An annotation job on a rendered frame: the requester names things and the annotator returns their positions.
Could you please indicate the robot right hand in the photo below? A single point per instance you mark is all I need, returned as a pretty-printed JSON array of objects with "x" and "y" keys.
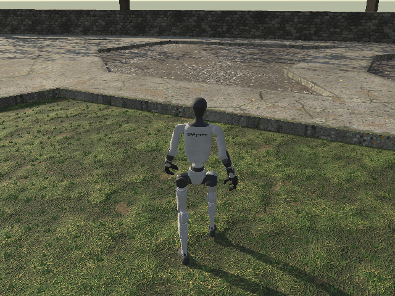
[{"x": 234, "y": 182}]

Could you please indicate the right robot forearm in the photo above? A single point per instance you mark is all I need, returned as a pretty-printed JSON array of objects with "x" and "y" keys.
[{"x": 228, "y": 166}]

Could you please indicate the robot left hand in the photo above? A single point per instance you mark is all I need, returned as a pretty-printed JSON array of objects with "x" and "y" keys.
[{"x": 168, "y": 171}]

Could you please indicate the right robot thigh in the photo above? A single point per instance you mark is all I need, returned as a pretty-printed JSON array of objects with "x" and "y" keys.
[{"x": 211, "y": 183}]

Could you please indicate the humanoid robot head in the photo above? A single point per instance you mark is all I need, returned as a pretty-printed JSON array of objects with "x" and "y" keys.
[{"x": 199, "y": 106}]

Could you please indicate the right robot upper arm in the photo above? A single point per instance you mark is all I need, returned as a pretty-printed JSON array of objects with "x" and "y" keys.
[{"x": 220, "y": 139}]

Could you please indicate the left robot forearm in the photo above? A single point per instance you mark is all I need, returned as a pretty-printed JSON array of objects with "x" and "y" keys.
[{"x": 169, "y": 159}]

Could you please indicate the left robot upper arm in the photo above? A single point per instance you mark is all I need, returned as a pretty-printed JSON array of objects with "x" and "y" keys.
[{"x": 179, "y": 129}]

